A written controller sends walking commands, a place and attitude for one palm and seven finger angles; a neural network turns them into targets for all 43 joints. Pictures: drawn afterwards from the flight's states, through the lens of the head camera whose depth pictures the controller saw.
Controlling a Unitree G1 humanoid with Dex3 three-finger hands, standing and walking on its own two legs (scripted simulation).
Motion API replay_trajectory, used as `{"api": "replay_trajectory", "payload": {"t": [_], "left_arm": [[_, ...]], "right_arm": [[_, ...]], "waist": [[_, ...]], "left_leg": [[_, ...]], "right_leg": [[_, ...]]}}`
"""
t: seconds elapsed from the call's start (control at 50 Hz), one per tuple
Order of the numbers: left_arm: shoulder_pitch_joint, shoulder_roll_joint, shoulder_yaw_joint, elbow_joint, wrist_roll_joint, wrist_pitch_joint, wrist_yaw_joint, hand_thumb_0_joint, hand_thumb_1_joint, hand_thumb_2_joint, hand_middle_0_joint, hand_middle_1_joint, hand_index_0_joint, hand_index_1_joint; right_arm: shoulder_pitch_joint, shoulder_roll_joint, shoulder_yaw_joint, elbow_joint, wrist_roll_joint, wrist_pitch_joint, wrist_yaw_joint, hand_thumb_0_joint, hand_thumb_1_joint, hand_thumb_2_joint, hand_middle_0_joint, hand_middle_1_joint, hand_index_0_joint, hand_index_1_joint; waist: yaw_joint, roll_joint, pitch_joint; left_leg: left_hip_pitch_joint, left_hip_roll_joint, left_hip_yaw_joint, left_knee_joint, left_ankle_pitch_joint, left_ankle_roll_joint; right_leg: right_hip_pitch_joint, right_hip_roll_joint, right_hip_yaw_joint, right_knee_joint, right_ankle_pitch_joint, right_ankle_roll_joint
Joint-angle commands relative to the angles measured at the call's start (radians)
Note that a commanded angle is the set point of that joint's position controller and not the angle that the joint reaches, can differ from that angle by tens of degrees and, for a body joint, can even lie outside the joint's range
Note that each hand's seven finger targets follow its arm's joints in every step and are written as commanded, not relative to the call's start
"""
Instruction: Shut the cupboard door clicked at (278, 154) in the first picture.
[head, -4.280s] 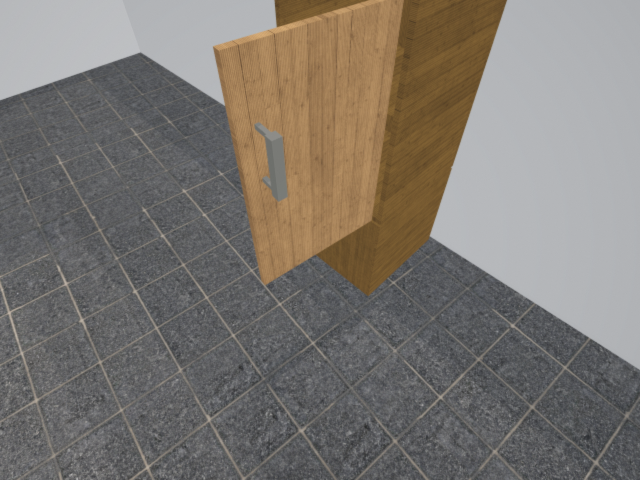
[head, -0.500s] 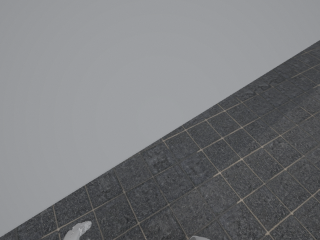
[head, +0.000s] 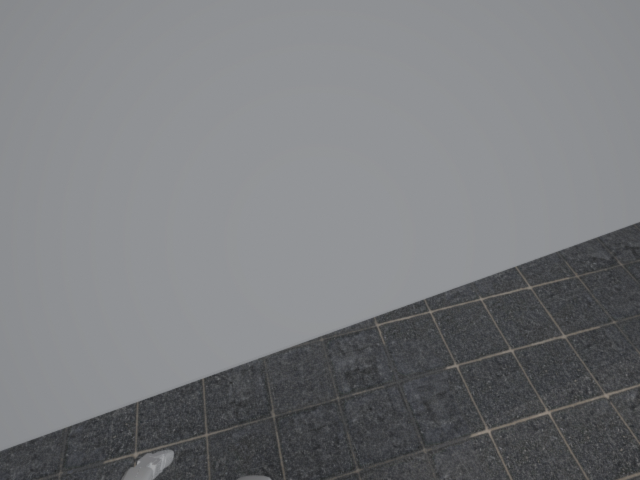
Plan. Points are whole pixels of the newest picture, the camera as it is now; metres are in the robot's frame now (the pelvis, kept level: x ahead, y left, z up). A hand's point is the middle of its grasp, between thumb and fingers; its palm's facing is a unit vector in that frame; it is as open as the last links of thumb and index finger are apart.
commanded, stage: turn to face it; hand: left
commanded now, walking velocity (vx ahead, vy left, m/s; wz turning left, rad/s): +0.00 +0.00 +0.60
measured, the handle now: out of the picture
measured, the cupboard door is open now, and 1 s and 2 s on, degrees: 83 83 83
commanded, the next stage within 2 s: none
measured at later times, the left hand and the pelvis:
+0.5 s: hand out of the picture +0.06 +0.20 -0.16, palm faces +0.32 -0.90 -0.31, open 7.4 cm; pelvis +0.04 -0.04 -0.01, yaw +17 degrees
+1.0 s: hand out of the picture +0.02 +0.17 -0.15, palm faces +0.58 -0.77 -0.27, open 7.4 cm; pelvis +0.05 -0.06 +0.00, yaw +36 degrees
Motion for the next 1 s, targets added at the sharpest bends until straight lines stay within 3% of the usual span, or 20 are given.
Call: {"api": "replay_trajectory", "payload": {"t": [0.0, 0.1, 0.16, 0.2, 0.22, 0.24, 0.3, 0.42, 0.44, 0.46, 0.5, 0.54, 0.68, 0.7, 0.74, 0.76, 0.78, 0.84, 0.92, 0.98], "left_arm": [[0.041, 0.155, 0.031, -0.05, 0.008, 0.004, 0.019, 0.0, 0.9, 0.9, -0.2, -0.3, -0.2, -0.3], [0.14, 0.196, 0.039, -0.035, 0.008, -0.007, 0.013, 0.0, 0.9, 0.9, -0.2, -0.3, -0.2, -0.3], [0.097, 0.214, 0.042, -0.059, -0.009, -0.007, 0.004, 0.0, 0.9, 0.9, -0.2, -0.3, -0.2, -0.3], [0.04, 0.116, 0.011, -0.13, -0.016, 0.004, 0.0, 0.0, 0.9, 0.9, -0.2, -0.3, -0.2, -0.3], [0.015, 0.146, 0.018, -0.144, -0.01, 0.022, 0.006, 0.0, 0.9, 0.9, -0.2, -0.3, -0.2, -0.3], [0.013, 0.134, 0.022, -0.168, -0.007, 0.024, 0.005, 0.0, 0.9, 0.9, -0.2, -0.3, -0.2, -0.3], [0.026, 0.129, 0.026, -0.118, -0.002, 0.042, -0.004, 0.0, 0.9, 0.9, -0.2, -0.3, -0.2, -0.3], [0.178, 0.129, 0.031, -0.08, -0.006, 0.026, -0.006, 0.0, 0.9, 0.9, -0.2, -0.3, -0.2, -0.3], [0.206, 0.185, 0.043, -0.081, 0.004, 0.017, 0.001, 0.0, 0.9, 0.9, -0.2, -0.3, -0.2, -0.3], [0.197, 0.286, 0.06, -0.091, 0.017, 0.011, 0.01, 0.0, 0.9, 0.9, -0.2, -0.3, -0.2, -0.3], [0.089, 0.255, 0.044, -0.134, 0.008, 0.015, 0.013, 0.0, 0.9, 0.9, -0.2, -0.3, -0.2, -0.3], [0.032, 0.206, 0.034, -0.146, 0.013, 0.015, 0.013, 0.0, 0.9, 0.9, -0.2, -0.3, -0.2, -0.3], [0.14, 0.228, 0.048, -0.098, 0.002, 0.005, 0.008, 0.0, 0.9, 0.9, -0.2, -0.3, -0.2, -0.3], [0.125, 0.217, 0.048, -0.099, -0.006, 0.008, 0.003, 0.0, 0.9, 0.9, -0.2, -0.3, -0.2, -0.3], [0.048, 0.113, 0.02, -0.172, -0.014, 0.022, -0.002, 0.0, 0.9, 0.9, -0.2, -0.3, -0.2, -0.3], [-0.014, 0.145, 0.02, -0.187, -0.007, 0.034, 0.004, 0.0, 0.9, 0.9, -0.2, -0.3, -0.2, -0.3], [-0.012, 0.132, 0.025, -0.196, -0.005, 0.034, 0.003, 0.0, 0.9, 0.9, -0.2, -0.3, -0.2, -0.3], [-0.006, 0.12, 0.025, -0.148, -0.006, 0.04, -0.002, 0.0, 0.9, 0.9, -0.2, -0.3, -0.2, -0.3], [0.039, 0.101, 0.022, -0.127, -0.014, 0.036, -0.006, 0.0, 0.9, 0.9, -0.2, -0.3, -0.2, -0.3], [0.17, 0.152, 0.04, -0.094, -0.009, 0.022, 0.002, 0.0, 0.9, 0.9, -0.2, -0.3, -0.2, -0.3]], "right_arm": [[-0.082, -0.052, -0.024, -0.111, 0.002, -0.008, 0.011, 0.0, -0.9, -0.9, 0.2, 0.3, 0.2, 0.3], [-0.133, -0.033, -0.001, -0.143, 0.006, -0.025, 0.026, 0.0, -0.9, -0.9, 0.2, 0.3, 0.2, 0.3], [-0.006, -0.103, -0.015, -0.126, -0.004, -0.037, 0.022, 0.0, -0.9, -0.9, 0.2, 0.3, 0.2, 0.3], [0.115, -0.288, -0.059, -0.119, -0.005, -0.042, 0.008, 0.0, -0.9, -0.9, 0.2, 0.3, 0.2, 0.3], [0.107, -0.302, -0.06, -0.113, -0.007, -0.033, 0.002, 0.0, -0.9, -0.9, 0.2, 0.3, 0.2, 0.3], [0.043, -0.308, -0.058, -0.143, -0.011, -0.035, -0.003, 0.0, -0.9, -0.9, 0.2, 0.3, 0.2, 0.3], [-0.103, -0.235, -0.036, -0.169, -0.014, -0.037, -0.015, 0.0, -0.9, -0.9, 0.2, 0.3, 0.2, 0.3], [-0.178, -0.234, -0.049, -0.196, -0.006, -0.02, -0.009, 0.0, -0.9, -0.9, 0.2, 0.3, 0.2, 0.3], [-0.183, -0.181, -0.044, -0.211, 0.003, -0.015, -0.003, 0.0, -0.9, -0.9, 0.2, 0.3, 0.2, 0.3], [-0.176, -0.104, -0.033, -0.234, 0.007, -0.013, 0.006, 0.0, -0.9, -0.9, 0.2, 0.3, 0.2, 0.3], [-0.156, -0.124, -0.04, -0.235, 0.002, -0.007, 0.021, 0.0, -0.9, -0.9, 0.2, 0.3, 0.2, 0.3], [-0.149, -0.107, -0.039, -0.193, -0.002, 0.005, 0.029, 0.0, -0.9, -0.9, 0.2, 0.3, 0.2, 0.3], [-0.125, -0.068, -0.008, -0.183, 0.006, -0.029, 0.03, 0.0, -0.9, -0.9, 0.2, 0.3, 0.2, 0.3], [-0.076, -0.099, -0.017, -0.168, 0.005, -0.034, 0.03, 0.0, -0.9, -0.9, 0.2, 0.3, 0.2, 0.3], [0.059, -0.281, -0.062, -0.154, -0.005, -0.04, 0.009, 0.0, -0.9, -0.9, 0.2, 0.3, 0.2, 0.3], [0.093, -0.292, -0.063, -0.133, -0.01, -0.033, 0.001, 0.0, -0.9, -0.9, 0.2, 0.3, 0.2, 0.3], [0.05, -0.283, -0.057, -0.147, -0.014, -0.038, -0.003, 0.0, -0.9, -0.9, 0.2, 0.3, 0.2, 0.3], [-0.055, -0.215, -0.041, -0.161, -0.012, -0.042, -0.016, 0.0, -0.9, -0.9, 0.2, 0.3, 0.2, 0.3], [-0.087, -0.226, -0.048, -0.167, -0.017, -0.031, -0.016, 0.0, -0.9, -0.9, 0.2, 0.3, 0.2, 0.3], [-0.146, -0.187, -0.047, -0.191, -0.001, -0.019, -0.009, 0.0, -0.9, -0.9, 0.2, 0.3, 0.2, 0.3]], "waist": [[0.03, -0.278, 0.025], [0.067, -0.213, -0.07], [-0.019, -0.105, -0.184], [-0.08, 0.294, -0.243], [-0.072, 0.165, -0.228], [-0.045, 0.08, -0.155], [0.01, 0.238, -0.051], [0.078, 0.105, -0.097], [0.095, -0.062, -0.078], [0.105, -0.379, -0.056], [0.05, -0.224, -0.034], [0.024, -0.303, -0.013], [0.053, -0.176, -0.139], [0.024, -0.107, -0.153], [-0.055, 0.315, -0.172], [-0.068, 0.189, -0.173], [-0.04, 0.123, -0.145], [0.0, 0.195, -0.091], [0.02, 0.173, -0.106], [0.091, 0.029, -0.096]], "left_leg": [[-0.16, 0.042, 0.058, 0.212, -0.045, -0.021], [-0.05, -0.011, 0.158, -0.161, 0.061, -0.011], [0.252, -0.022, 0.157, -0.425, 0.379, 0.022], [0.479, 0.398, -0.375, -0.473, 1.013, 0.264], [0.426, 0.426, -0.349, -0.471, 0.869, 0.31], [0.305, 0.413, -0.333, -0.497, 0.637, 0.3], [0.171, 0.234, -0.193, -0.499, 0.574, 0.191], [0.004, 0.124, -0.172, -0.393, 0.367, 0.123], [-0.11, 0.027, -0.105, -0.263, 0.188, 0.065], [-0.219, -0.102, 0.042, 0.014, -0.071, -0.005], [-0.143, -0.014, -0.028, 0.281, -0.069, 0.019], [-0.127, 0.007, 0.024, 0.308, -0.013, 0.002], [0.074, -0.037, 0.142, -0.328, 0.164, -0.006], [0.2, -0.023, 0.106, -0.444, 0.307, 0.008], [0.414, 0.377, -0.409, -0.518, 0.921, 0.235], [0.377, 0.397, -0.389, -0.49, 0.869, 0.293], [0.29, 0.363, -0.356, -0.508, 0.665, 0.283], [0.239, 0.215, -0.235, -0.479, 0.695, 0.2], [0.153, 0.175, -0.23, -0.466, 0.586, 0.178], [-0.063, 0.071, -0.196, -0.343, 0.3, 0.095]], "right_leg": [[0.065, -0.287, 0.135, -0.266, 0.477, -0.131], [0.235, -0.264, 0.046, -0.11, 0.792, -0.101], [0.12, -0.235, -0.038, 0.126, 0.715, -0.016], [-0.302, -0.034, -0.006, 0.537, -0.326, 0.091], [-0.319, -0.049, 0.104, 0.605, -0.329, 0.079], [-0.32, -0.055, 0.102, 0.6, -0.274, 0.082], [-0.255, -0.032, 0.096, 0.465, -0.173, 0.078], [0.097, 0.048, 0.024, -0.041, 0.036, 0.062], [0.168, -0.073, 0.158, -0.233, -0.005, 0.029], [0.157, -0.354, 0.482, -0.387, -0.019, -0.079], [-0.029, -0.385, 0.389, -0.381, -0.033, -0.162], [-0.045, -0.277, 0.231, -0.318, 0.076, -0.114], [0.197, -0.262, 0.041, -0.031, 0.589, -0.063], [0.108, -0.242, 0.001, 0.058, 0.512, -0.015], [-0.328, -0.048, -0.022, 0.443, -0.336, 0.107], [-0.335, -0.054, 0.09, 0.546, -0.318, 0.085], [-0.327, -0.054, 0.101, 0.562, -0.258, 0.078], [-0.278, -0.026, 0.103, 0.468, -0.159, 0.079], [-0.086, 0.035, 0.064, 0.201, -0.146, 0.062], [0.192, 0.0, 0.104, -0.185, 0.041, 0.043]]}}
